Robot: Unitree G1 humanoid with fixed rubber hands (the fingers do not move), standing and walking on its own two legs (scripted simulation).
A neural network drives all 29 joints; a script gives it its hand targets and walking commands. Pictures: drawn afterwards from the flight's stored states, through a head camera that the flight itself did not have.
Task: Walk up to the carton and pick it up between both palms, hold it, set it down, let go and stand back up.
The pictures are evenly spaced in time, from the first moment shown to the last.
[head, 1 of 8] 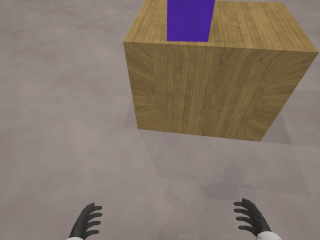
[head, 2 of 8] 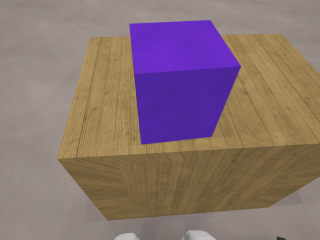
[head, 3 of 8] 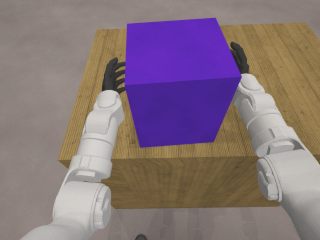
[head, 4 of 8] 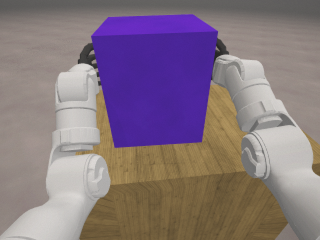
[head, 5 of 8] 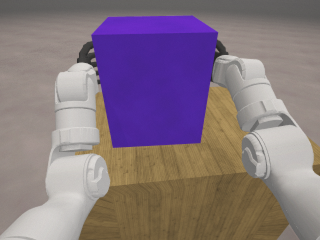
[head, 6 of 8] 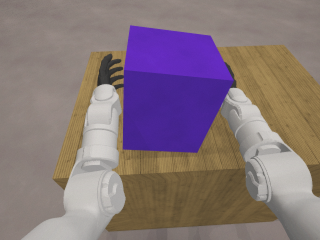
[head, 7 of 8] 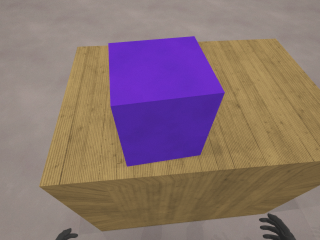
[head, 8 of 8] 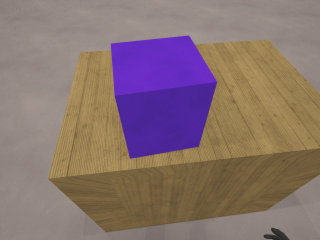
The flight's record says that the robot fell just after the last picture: no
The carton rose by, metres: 0.22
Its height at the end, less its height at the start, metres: +0.00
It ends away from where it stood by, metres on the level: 0.01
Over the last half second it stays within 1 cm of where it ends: yes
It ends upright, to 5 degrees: yes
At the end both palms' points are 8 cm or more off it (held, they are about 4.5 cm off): yes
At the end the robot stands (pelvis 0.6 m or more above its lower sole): yes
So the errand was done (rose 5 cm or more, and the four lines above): yes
